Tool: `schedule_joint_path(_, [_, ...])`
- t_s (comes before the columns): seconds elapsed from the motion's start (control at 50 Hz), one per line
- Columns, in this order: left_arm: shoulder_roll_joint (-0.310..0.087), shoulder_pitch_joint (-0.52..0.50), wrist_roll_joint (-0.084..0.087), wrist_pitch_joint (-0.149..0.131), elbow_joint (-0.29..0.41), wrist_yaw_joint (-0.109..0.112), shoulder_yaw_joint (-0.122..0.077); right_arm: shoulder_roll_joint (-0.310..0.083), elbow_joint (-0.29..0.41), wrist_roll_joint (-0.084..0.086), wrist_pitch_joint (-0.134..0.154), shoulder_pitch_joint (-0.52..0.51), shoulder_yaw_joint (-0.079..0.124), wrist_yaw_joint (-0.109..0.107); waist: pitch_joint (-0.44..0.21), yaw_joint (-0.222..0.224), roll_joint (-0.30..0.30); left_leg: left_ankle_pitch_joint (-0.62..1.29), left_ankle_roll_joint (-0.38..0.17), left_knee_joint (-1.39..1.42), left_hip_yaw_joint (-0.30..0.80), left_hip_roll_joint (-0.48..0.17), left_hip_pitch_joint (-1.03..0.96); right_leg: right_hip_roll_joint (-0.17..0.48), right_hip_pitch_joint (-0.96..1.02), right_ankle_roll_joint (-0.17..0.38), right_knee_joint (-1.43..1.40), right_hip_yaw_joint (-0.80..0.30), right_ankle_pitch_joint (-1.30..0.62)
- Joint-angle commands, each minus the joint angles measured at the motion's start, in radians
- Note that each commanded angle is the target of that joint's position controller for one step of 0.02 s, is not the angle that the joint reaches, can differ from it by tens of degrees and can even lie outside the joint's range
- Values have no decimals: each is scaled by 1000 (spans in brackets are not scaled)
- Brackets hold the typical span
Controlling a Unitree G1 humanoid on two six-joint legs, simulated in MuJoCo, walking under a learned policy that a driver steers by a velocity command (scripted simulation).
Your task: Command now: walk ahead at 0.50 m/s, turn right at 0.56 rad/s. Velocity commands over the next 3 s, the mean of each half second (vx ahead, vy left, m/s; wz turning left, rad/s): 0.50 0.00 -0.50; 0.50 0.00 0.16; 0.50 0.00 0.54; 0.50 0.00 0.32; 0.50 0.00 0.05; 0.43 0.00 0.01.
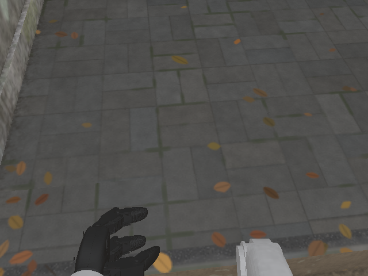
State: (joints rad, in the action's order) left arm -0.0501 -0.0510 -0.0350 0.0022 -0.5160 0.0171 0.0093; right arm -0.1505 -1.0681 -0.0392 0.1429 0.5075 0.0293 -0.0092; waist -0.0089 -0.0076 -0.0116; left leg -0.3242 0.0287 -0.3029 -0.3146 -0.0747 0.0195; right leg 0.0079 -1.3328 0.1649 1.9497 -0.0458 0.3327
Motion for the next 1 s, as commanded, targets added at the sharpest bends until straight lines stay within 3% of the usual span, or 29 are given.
schedule_joint_path(0.02, [-36, -141, 19, 13, 116, -55, 10, -95, 61, 37, -13, -14, 12, -37, 71, 4, 99, 423, -183, 377, 36, -135, 144, 53, 356, 3, -552, 235, 95])
schedule_joint_path(0.06, [-26, -5, 35, 21, 62, -46, 2, -241, 84, 63, -31, 44, 34, -67, -95, 39, 146, 1673, -220, 118, 13, -232, 17, -117, 709, 5, -617, 393, 223])
schedule_joint_path(0.08, [-64, 181, 42, 30, 8, -31, -20, -337, 117, 61, -34, 1, 61, -68, -205, 119, 233, 1939, -196, -121, 22, -270, -123, -146, 753, 26, -693, 351, 239])
schedule_joint_path(0.1, [-135, 318, 29, 23, -38, -24, -37, -346, 156, 92, -27, -30, 66, -31, -352, 173, 249, 1922, -178, -357, 33, -265, -136, -188, 963, 55, -867, 275, 163])
schedule_joint_path(0.12, [-215, 387, 33, 13, -79, -10, -77, -344, 252, 93, -5, -99, 77, 5, -379, 202, 228, 1497, -133, -645, 87, -193, 163, -142, 1183, 92, -1020, -25, 191])
schedule_joint_path(0.14, [-377, 348, 30, 20, -94, -1, -134, -240, 369, 66, 19, -207, 69, 50, -405, 165, -94, 287, -43, -1113, 163, 47, 542, 81, 1326, 187, -1431, -689, 353])
schedule_joint_path(0.16, [-420, 244, 14, 35, -57, 2, -159, -164, 421, 16, 26, -251, 58, 68, -466, 126, -43, 180, -41, -1533, 436, 92, 661, 174, 1304, 205, -1621, -988, 520])
schedule_joint_path(0.22, [-232, 303, 13, -39, -251, -6, -111, 9, 542, -8, 18, -346, -1, 15, -48, 29, 99, 178, -93, -1830, 409, 62, 966, 109, 1010, 119, -1557, -668, 231])
schedule_joint_path(0.24, [-179, 304, -8, -47, -295, -4, -92, 23, 541, -11, -1, -327, -18, 9, 14, -11, 100, 142, -103, -1837, 412, 49, 1024, 73, 966, 100, -1531, -532, 105])
schedule_joint_path(0.26, [-184, 334, -8, -54, -320, -16, -91, 44, 564, -12, -20, -319, -35, -5, 33, -26, 46, 102, -120, -1866, 402, 33, 1066, 44, 977, 75, -1509, -421, -149])
schedule_joint_path(0.32, [-198, 370, 5, -84, -346, -35, -75, 15, 574, -4, -61, -356, -47, -14, 38, -32, 40, 28, -120, -1779, 350, 9, 1158, 55, 963, 39, -1592, -300, -182])
schedule_joint_path(0.36, [-197, 472, -7, -107, -401, -46, -65, 71, 626, -6, -69, -513, -69, -21, 51, 20, -38, -86, -138, -1975, 276, 27, 1331, 80, 1021, 46, -1639, -308, -230])
schedule_joint_path(0.42, [-201, 561, -1, -107, -451, -27, -54, 124, 736, -6, -74, -736, -106, -21, 83, 48, -38, -146, -158, -1764, 216, 11, 1371, 66, 1015, 9, -1747, -265, -203])
schedule_joint_path(0.44, [-220, 565, 22, -93, -435, -5, -60, 85, 752, -4, -84, -766, -108, -9, 40, 64, -19, -116, -159, -1516, 190, -2, 1185, 82, 995, 41, -1891, -264, -318])
schedule_joint_path(0.48, [-258, 559, 27, -87, -405, 14, -70, 52, 719, -12, -98, -691, -89, 8, -53, 46, -26, -82, -168, -1338, 157, 2, 924, 112, 1073, 53, -1926, -176, -710])
schedule_joint_path(0.54, [-360, 508, 51, -90, -342, 20, -107, 20, 582, 28, -118, -473, -56, 12, -284, -59, -91, -75, -167, -1026, 103, 148, 409, 108, 1161, 37, -1687, -72, -1606])
schedule_joint_path(0.56, [-394, 496, 49, -102, -309, 14, -122, -38, 552, 52, -116, -343, -33, -1, -252, -111, -172, -120, -165, -890, 134, 146, 441, 147, 1290, 30, -1523, -100, -1835])
schedule_joint_path(0.58, [-388, 461, 36, -122, -292, -4, -128, -91, 522, 51, -106, -251, -15, -11, -270, -165, -177, -169, -193, -737, 214, 155, 345, 164, 1306, 10, -1309, -83, -1829])
schedule_joint_path(0.6, [-307, 477, 57, -137, -268, -17, -123, -182, 479, 9, -98, -137, 24, -17, -312, -183, -3, -311, -261, -546, 571, 6, 161, 65, 1084, -23, -969, -88, -1418])
schedule_joint_path(0.62, [-240, 468, 16, -141, -200, -56, -121, -257, 425, 7, -112, -161, 50, -11, -350, -142, 407, -290, -432, -173, 1140, -177, 84, -203, 782, -90, -476, -38, -198])
schedule_joint_path(0.64, [-182, 490, -38, -142, -173, -61, -108, -186, 427, 35, -106, -278, 43, -4, -289, -48, 298, -388, -422, -70, 1287, -176, 160, -164, 627, -76, -145, -172, -161])
schedule_joint_path(0.66, [-153, 427, -33, -137, -128, -55, -87, -127, 399, 38, -92, -339, 31, -3, -130, 5, 142, -524, -389, -65, 1182, -172, 275, -103, 524, -74, -50, -102, -194])
schedule_joint_path(0.7, [-114, 319, -29, -110, -69, -29, -54, -15, 297, 13, -53, -290, 6, -6, 40, 53, -91, -227, -325, -126, 909, -132, 428, -46, 422, -54, -23, -64, -190])
schedule_joint_path(0.74, [-56, 334, -11, -77, -53, -20, -22, -29, 241, 14, -37, -235, 14, 2, 71, 98, -49, 30, -275, -126, 689, -42, 437, -31, 360, -64, -71, -67, -127])
schedule_joint_path(0.8, [-143, 306, -11, -54, -38, -31, -25, -101, 252, 43, -30, -279, 25, 1, 77, 133, -14, 111, -259, -41, 511, 34, 522, 38, 513, -113, -569, -9, -170])
schedule_joint_path(0.84, [-193, 252, -6, -61, -47, -33, -39, -160, 273, 45, -19, -221, 37, -3, 13, 78, 28, 308, -272, 39, 495, 26, 480, 55, 655, -143, -793, 62, -283])
schedule_joint_path(0.9, [-133, 118, 19, -68, -27, -51, -27, -209, 280, 41, -15, -130, 65, -6, 5, -11, 56, 369, -259, 117, 517, 0, 299, 33, 762, -147, -1146, 68, -300])
schedule_joint_path(0.94, [-152, 39, 23, -67, -24, -55, -37, -207, 275, 33, -27, -54, 69, 6, 9, -69, 90, 418, -267, 91, 534, -22, 103, 0, 733, -147, -1285, 88, -292])
schedule_joint_path(1.0, [-188, 55, 26, -89, -35, -42, -53, -215, 289, 30, -40, -41, 77, 3, -27, -59, 107, 689, -219, -70, 546, -42, 32, -67, 881, -142, -1422, 106, -190])
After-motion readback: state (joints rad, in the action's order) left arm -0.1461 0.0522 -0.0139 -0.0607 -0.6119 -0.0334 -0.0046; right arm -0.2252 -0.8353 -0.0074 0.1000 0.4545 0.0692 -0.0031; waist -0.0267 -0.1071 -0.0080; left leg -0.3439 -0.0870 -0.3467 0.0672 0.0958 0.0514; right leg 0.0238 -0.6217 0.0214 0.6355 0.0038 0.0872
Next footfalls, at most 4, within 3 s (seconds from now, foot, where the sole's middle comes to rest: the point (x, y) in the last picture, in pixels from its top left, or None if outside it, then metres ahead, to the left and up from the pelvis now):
0.10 right None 0.25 -0.10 -0.61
0.58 left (195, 206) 0.57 -0.01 -0.45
1.06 right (258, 142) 0.82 -0.23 -0.45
1.54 left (178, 87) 1.09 0.04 -0.45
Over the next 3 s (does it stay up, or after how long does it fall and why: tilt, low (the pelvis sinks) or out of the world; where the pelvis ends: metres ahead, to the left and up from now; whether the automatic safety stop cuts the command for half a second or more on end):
stays up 1.70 0.16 0.33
